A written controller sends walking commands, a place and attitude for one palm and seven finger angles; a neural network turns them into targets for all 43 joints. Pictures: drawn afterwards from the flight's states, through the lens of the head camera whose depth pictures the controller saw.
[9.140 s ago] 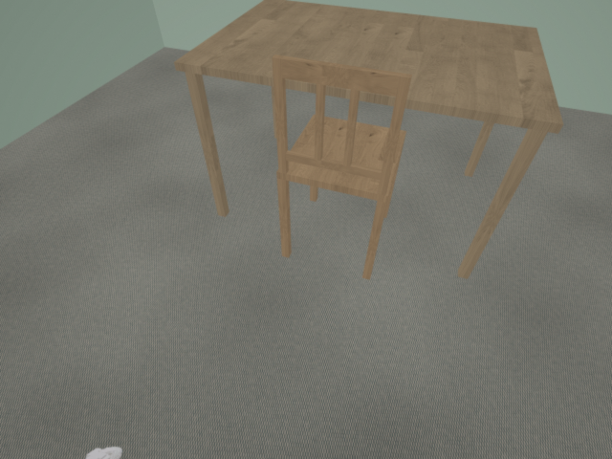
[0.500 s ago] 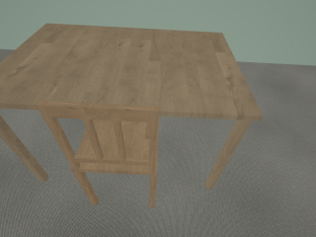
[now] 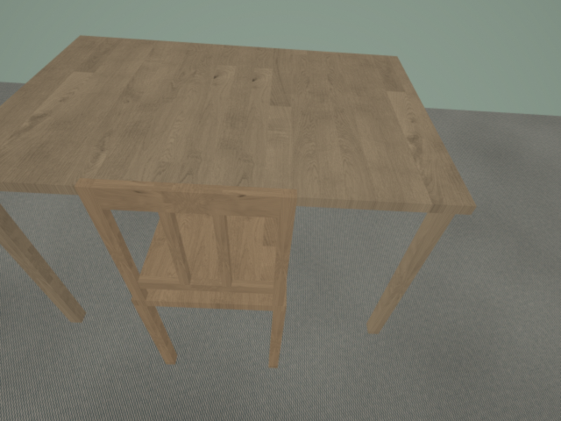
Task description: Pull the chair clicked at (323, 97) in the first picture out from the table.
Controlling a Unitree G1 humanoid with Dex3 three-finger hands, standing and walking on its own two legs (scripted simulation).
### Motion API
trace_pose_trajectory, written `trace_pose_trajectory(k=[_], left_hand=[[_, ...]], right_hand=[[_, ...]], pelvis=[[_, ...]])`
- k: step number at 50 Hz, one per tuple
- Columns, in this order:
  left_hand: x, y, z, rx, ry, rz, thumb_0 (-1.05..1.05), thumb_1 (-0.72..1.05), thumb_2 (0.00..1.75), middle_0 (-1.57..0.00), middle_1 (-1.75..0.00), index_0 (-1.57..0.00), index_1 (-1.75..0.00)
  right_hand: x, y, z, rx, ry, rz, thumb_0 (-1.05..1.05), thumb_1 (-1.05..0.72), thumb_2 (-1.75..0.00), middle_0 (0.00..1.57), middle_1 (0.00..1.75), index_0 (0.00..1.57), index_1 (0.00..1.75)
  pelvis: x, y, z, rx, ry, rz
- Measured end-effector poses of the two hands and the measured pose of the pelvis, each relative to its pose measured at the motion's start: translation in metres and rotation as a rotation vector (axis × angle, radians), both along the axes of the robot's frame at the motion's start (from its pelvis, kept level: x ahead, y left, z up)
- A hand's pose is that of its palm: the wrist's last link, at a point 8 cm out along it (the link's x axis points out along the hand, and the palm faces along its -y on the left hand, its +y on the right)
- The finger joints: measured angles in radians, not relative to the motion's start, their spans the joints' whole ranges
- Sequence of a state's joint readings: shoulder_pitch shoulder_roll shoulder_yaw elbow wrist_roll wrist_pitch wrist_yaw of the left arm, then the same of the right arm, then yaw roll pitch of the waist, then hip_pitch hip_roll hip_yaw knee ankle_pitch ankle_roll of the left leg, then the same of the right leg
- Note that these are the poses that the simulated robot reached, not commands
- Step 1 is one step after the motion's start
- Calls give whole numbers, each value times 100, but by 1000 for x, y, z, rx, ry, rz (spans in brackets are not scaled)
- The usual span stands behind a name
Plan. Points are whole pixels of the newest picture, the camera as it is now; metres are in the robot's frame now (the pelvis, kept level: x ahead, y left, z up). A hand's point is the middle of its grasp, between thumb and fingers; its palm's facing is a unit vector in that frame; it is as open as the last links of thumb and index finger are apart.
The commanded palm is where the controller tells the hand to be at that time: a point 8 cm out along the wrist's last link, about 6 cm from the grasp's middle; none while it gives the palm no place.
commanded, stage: look again from close up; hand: left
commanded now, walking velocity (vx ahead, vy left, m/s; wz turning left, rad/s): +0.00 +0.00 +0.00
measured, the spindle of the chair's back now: (176, 249) +0.45 +0.24 -0.11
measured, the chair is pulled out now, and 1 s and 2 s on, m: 0.00 0.00 0.00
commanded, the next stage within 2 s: none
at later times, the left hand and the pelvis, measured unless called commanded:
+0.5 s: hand out of the picture -0.03 +0.17 -0.18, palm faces +0.02 -0.99 -0.15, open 7.4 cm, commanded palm none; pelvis +0.00 +0.01 +0.00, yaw -1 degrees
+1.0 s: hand out of the picture -0.03 +0.15 -0.18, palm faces +0.02 -0.99 -0.14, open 7.4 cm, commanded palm none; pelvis +0.00 +0.01 +0.00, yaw -1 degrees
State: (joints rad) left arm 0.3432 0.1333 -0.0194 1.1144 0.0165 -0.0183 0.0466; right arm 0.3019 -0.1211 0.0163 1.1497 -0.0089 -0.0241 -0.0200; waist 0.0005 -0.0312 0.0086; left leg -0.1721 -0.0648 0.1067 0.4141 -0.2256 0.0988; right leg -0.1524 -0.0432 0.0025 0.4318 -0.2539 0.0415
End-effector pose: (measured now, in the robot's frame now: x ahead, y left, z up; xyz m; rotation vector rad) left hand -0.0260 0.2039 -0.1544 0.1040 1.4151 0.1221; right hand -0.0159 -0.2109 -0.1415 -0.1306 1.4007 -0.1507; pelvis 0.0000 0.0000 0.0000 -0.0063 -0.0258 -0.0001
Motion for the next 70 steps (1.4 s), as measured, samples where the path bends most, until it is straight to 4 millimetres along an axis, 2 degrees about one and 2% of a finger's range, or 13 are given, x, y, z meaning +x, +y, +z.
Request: trace_pose_trajectory(k=[8,21,46,70], left_hand=[[3,7,-1,-1,-2,-2,0,91,90,-20,-30,-20,-30],[-6,14,2,7,39,-1,0,91,90,-20,-30,-20,-30],[-4,1,1,-9,26,-1,0,91,90,-20,-30,-20,-30],[-15,-7,4,-5,52,3,0,91,90,-20,-30,-20,-30]], right_hand=[[2,6,1,-9,-10,-4,1,-92,-90,20,30,20,30],[-5,13,0,3,20,-17,0,-91,-90,20,30,20,30],[-8,11,-1,8,13,-30,0,-91,-90,20,30,19,30],[-19,6,-1,20,38,-39,0,-91,-90,20,30,19,30]], pelvis=[[1,8,0,3,-1,-4],[3,12,0,4,5,-9],[3,7,1,4,-3,-15],[1,-1,2,8,3,-16]])
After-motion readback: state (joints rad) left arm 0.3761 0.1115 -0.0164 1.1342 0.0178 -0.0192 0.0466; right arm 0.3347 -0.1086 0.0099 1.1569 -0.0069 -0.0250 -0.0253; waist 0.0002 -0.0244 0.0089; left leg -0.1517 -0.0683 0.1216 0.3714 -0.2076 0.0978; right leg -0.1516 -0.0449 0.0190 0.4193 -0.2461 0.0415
